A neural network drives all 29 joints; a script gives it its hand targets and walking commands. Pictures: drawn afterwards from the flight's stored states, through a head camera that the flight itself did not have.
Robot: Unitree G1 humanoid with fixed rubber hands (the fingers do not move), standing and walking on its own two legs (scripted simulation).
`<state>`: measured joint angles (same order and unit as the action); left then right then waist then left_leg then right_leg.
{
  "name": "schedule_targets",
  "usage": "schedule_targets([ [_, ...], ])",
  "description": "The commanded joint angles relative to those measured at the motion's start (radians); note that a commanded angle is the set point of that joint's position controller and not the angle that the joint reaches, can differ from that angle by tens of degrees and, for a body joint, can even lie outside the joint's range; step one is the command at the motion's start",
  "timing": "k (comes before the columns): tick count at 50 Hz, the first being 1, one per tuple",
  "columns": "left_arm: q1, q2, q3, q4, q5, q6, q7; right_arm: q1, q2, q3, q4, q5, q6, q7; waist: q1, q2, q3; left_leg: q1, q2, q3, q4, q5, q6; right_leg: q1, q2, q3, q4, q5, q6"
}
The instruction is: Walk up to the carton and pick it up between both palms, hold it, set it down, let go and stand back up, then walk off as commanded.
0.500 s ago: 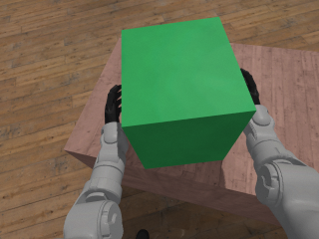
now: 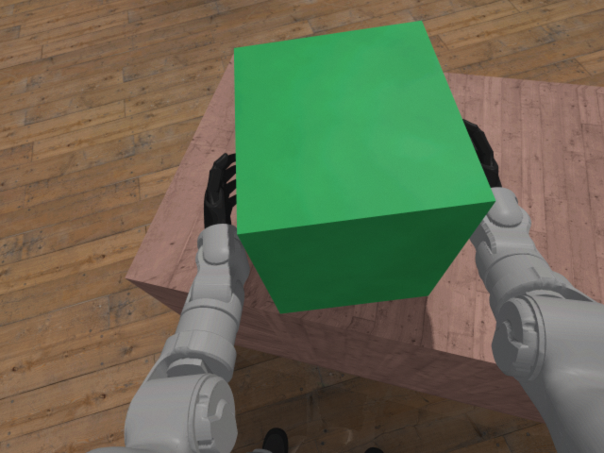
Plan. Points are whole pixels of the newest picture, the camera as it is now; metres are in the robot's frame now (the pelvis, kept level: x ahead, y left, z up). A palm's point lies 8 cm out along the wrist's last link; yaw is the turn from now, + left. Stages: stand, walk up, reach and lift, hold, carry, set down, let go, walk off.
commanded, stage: set down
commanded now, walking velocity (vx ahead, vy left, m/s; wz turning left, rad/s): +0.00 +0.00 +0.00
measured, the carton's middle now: (342, 185) +0.48 +0.04 -0.02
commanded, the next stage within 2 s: none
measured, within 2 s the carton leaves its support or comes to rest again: neither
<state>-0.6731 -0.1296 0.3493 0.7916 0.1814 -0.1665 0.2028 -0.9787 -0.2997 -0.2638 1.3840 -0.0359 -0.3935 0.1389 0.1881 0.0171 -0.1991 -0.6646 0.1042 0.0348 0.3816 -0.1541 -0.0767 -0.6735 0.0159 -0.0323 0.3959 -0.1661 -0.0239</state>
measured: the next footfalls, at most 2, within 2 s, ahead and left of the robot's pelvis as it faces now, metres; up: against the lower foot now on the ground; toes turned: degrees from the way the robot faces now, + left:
none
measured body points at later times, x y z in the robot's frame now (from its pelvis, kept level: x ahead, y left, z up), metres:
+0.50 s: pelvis +0.00 +0.00 +0.00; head +0.14 -0.02 +0.43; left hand +0.40 +0.20 +0.01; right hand +0.50 -0.13 +0.02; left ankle -0.02 +0.17 -0.73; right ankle -0.02 -0.10 -0.73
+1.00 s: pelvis -0.01 +0.00 -0.01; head +0.15 -0.03 +0.41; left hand +0.37 +0.19 -0.02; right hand +0.51 -0.15 -0.01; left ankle -0.02 +0.17 -0.73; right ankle -0.02 -0.10 -0.73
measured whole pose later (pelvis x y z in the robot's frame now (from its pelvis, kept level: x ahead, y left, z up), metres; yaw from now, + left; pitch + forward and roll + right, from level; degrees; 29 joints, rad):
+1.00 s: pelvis -0.01 +0.00 -0.01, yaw +0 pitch +32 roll +0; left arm -0.62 -0.13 0.21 0.79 0.08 -0.14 0.23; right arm -1.00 -0.42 0.05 1.39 0.19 -0.38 0.11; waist 0.24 0.02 -0.24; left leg -0.81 0.11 0.04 0.38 -0.12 -0.08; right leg -0.82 0.02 -0.03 0.40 -0.13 -0.03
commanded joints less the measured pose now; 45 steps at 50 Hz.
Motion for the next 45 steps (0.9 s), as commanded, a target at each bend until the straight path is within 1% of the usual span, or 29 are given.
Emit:
schedule_targets([
  [1,-0.400,-0.282,-0.153,-0.026,-0.016,-0.026,-0.062,-0.528,0.212,0.099,-0.032,-0.072,-0.014,0.085,0.065,-0.140,-0.602,0.274,-0.069,0.090,0.070,0.485,0.040,0.336,0.034,-0.045,-0.006,0.438,0.009],
  [2,-0.392,-0.276,-0.143,-0.021,-0.011,-0.025,-0.060,-0.521,0.206,0.101,-0.046,-0.069,-0.015,0.084,0.071,-0.136,-0.609,0.285,-0.069,0.087,0.069,0.484,0.039,0.334,0.033,-0.040,-0.012,0.440,0.007],
  [5,-0.393,-0.262,-0.137,-0.014,-0.015,-0.021,-0.058,-0.506,0.171,0.071,-0.016,-0.079,-0.007,0.081,0.058,-0.142,-0.579,0.284,-0.066,0.087,0.063,0.475,0.038,0.318,0.038,-0.047,-0.019,0.393,0.006],
  [7,-0.377,-0.211,-0.141,-0.035,-0.025,-0.023,-0.051,-0.493,0.116,0.074,-0.037,-0.063,-0.012,0.077,0.057,-0.133,-0.619,0.299,-0.065,0.089,0.074,0.502,0.034,0.324,0.041,-0.048,-0.004,0.432,0.005],
  [8,-0.391,-0.258,-0.133,-0.043,-0.012,-0.025,-0.052,-0.520,0.182,0.080,-0.055,-0.077,-0.010,0.077,0.068,-0.142,-0.605,0.282,-0.066,0.090,0.073,0.488,0.041,0.317,0.041,-0.044,-0.014,0.400,0.008],
  [9,-0.352,-0.209,-0.141,-0.048,-0.021,-0.026,-0.040,-0.484,0.098,0.070,-0.035,-0.057,-0.016,0.072,0.055,-0.137,-0.623,0.307,-0.064,0.086,0.077,0.515,0.034,0.317,0.047,-0.048,-0.006,0.442,0.005],
  [10,-0.357,-0.210,-0.134,-0.042,-0.018,-0.023,-0.041,-0.486,0.101,0.064,-0.018,-0.054,-0.011,0.067,0.053,-0.130,-0.592,0.297,-0.066,0.081,0.077,0.525,0.035,0.314,0.048,-0.044,-0.013,0.427,0.002],
  [11,-0.373,-0.227,-0.109,-0.030,0.000,-0.017,-0.045,-0.514,0.152,0.080,-0.032,-0.060,0.001,0.067,0.071,-0.149,-0.566,0.282,-0.067,0.088,0.066,0.478,0.042,0.321,0.043,-0.037,-0.022,0.399,0.005],
  [12,-0.367,-0.207,-0.125,-0.051,-0.017,-0.021,-0.041,-0.492,0.104,0.067,-0.048,-0.057,-0.006,0.064,0.053,-0.142,-0.600,0.292,-0.067,0.084,0.068,0.491,0.036,0.329,0.046,-0.042,-0.016,0.421,0.004],
  [17,-0.361,-0.107,-0.096,-0.053,-0.027,-0.017,-0.018,-0.499,0.017,0.108,-0.053,0.005,0.000,0.045,0.082,-0.140,-0.616,0.273,-0.069,0.091,0.083,0.514,0.037,0.350,0.049,-0.025,0.001,0.453,0.006],
  [20,-0.328,-0.077,-0.125,-0.086,-0.059,-0.010,0.001,-0.487,-0.047,0.134,-0.066,0.049,0.003,0.036,0.080,-0.141,-0.647,0.272,-0.066,0.086,0.088,0.514,0.035,0.358,0.059,-0.026,0.008,0.458,0.001],
  [21,-0.308,-0.037,-0.149,-0.102,-0.091,-0.011,0.012,-0.481,-0.120,0.142,-0.076,0.086,0.000,0.028,0.064,-0.130,-0.694,0.278,-0.065,0.082,0.100,0.556,0.027,0.359,0.065,-0.024,0.016,0.507,-0.002],
  [22,-0.352,-0.048,-0.154,-0.114,-0.101,-0.019,0.016,-0.522,-0.072,0.177,-0.109,0.102,0.000,0.021,0.078,-0.147,-0.725,0.269,-0.067,0.085,0.113,0.564,0.029,0.361,0.066,-0.017,0.018,0.509,-0.001],
  [23,-0.272,-0.024,-0.163,-0.128,-0.109,-0.019,0.024,-0.460,-0.138,0.180,-0.108,0.129,-0.008,0.015,0.065,-0.137,-0.745,0.268,-0.064,0.078,0.113,0.596,0.021,0.387,0.071,-0.021,0.032,0.587,0.000],
  [24,-0.278,0.012,-0.164,-0.120,-0.130,-0.021,0.032,-0.476,-0.166,0.202,-0.119,0.162,-0.008,0.006,0.075,-0.155,-0.760,0.250,-0.069,0.078,0.121,0.605,0.024,0.403,0.068,-0.003,0.041,0.620,0.002],
  [26,-0.290,0.031,-0.174,-0.121,-0.139,-0.025,0.040,-0.497,-0.193,0.228,-0.131,0.204,-0.008,-0.006,0.067,-0.162,-0.815,0.234,-0.070,0.077,0.133,0.617,0.019,0.422,0.074,0.001,0.055,0.653,0.005],
  [27,-0.337,0.048,-0.167,-0.112,-0.151,-0.031,0.040,-0.541,-0.181,0.252,-0.152,0.228,-0.002,-0.009,0.081,-0.174,-0.804,0.204,-0.073,0.080,0.131,0.597,0.021,0.424,0.070,0.005,0.057,0.642,0.012],
  [28,-0.296,0.066,-0.177,-0.136,-0.162,-0.028,0.045,-0.499,-0.229,0.255,-0.140,0.246,-0.006,-0.012,0.063,-0.180,-0.823,0.211,-0.070,0.075,0.135,0.606,0.018,0.445,0.076,0.002,0.065,0.669,0.009],
  [29,-0.357,0.056,-0.168,-0.110,-0.170,-0.034,0.041,-0.568,-0.189,0.284,-0.164,0.260,0.000,-0.017,0.082,-0.208,-0.829,0.178,-0.077,0.085,0.138,0.586,0.022,0.455,0.069,0.012,0.070,0.663,0.020],
  [32,-0.313,0.094,-0.182,-0.128,-0.188,-0.037,0.041,-0.534,-0.260,0.307,-0.172,0.301,-0.009,-0.025,0.066,-0.213,-0.846,0.157,-0.074,0.083,0.143,0.581,0.018,0.479,0.075,0.011,0.096,0.715,0.025],
  [33,-0.362,0.079,-0.170,-0.097,-0.182,-0.037,0.035,-0.598,-0.215,0.314,-0.190,0.295,-0.005,-0.025,0.080,-0.227,-0.835,0.133,-0.079,0.092,0.145,0.543,0.023,0.470,0.069,0.018,0.089,0.677,0.029],
  [34,-0.316,0.089,-0.187,-0.115,-0.188,-0.036,0.036,-0.536,-0.269,0.300,-0.161,0.305,-0.010,-0.027,0.048,-0.204,-0.841,0.165,-0.072,0.082,0.152,0.587,0.012,0.451,0.079,0.004,0.093,0.697,0.028],
  [36,-0.278,0.104,-0.191,-0.139,-0.195,-0.032,0.036,-0.511,-0.298,0.308,-0.172,0.316,-0.017,-0.025,0.058,-0.210,-0.867,0.165,-0.069,0.083,0.159,0.595,0.015,0.457,0.081,0.005,0.097,0.719,0.026],
  [39,-0.231,0.105,-0.211,-0.197,-0.196,-0.026,0.035,-0.460,-0.346,0.286,-0.166,0.319,-0.034,-0.028,0.028,-0.172,-0.887,0.211,-0.059,0.067,0.177,0.675,-0.001,0.425,0.094,-0.006,0.105,0.736,0.014],
  [40,-0.266,0.106,-0.200,-0.172,-0.187,-0.024,0.034,-0.490,-0.324,0.315,-0.162,0.325,-0.030,-0.025,0.046,-0.177,-0.876,0.201,-0.060,0.073,0.190,0.669,0.003,0.408,0.090,0.003,0.107,0.722,0.014],
  [41,-0.234,0.101,-0.209,-0.195,-0.189,-0.019,0.034,-0.472,-0.334,0.308,-0.170,0.328,-0.034,-0.025,0.033,-0.182,-0.873,0.201,-0.057,0.069,0.187,0.666,0.004,0.412,0.094,-0.001,0.107,0.723,0.010],
  [42,-0.286,0.114,-0.189,-0.184,-0.195,-0.023,0.034,-0.520,-0.329,0.313,-0.198,0.324,-0.035,-0.027,0.050,-0.199,-0.893,0.185,-0.063,0.080,0.192,0.656,0.006,0.396,0.095,-0.001,0.108,0.706,0.019],
  [44,-0.148,0.109,-0.212,-0.244,-0.198,-0.016,0.030,-0.397,-0.358,0.322,-0.197,0.334,-0.048,-0.026,0.022,-0.200,-0.875,0.176,-0.056,0.058,0.184,0.687,0.013,0.459,0.090,0.004,0.136,0.820,0.021],
  [45,-0.172,0.107,-0.214,-0.245,-0.200,-0.016,0.029,-0.421,-0.361,0.325,-0.201,0.343,-0.052,-0.023,0.023,-0.207,-0.880,0.155,-0.059,0.060,0.181,0.680,0.017,0.473,0.085,0.008,0.141,0.843,0.020],
])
